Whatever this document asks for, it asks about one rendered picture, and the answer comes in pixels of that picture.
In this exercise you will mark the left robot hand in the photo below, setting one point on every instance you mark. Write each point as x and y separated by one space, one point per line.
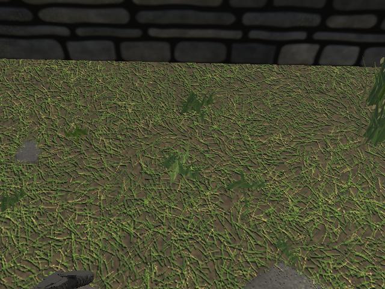
66 280

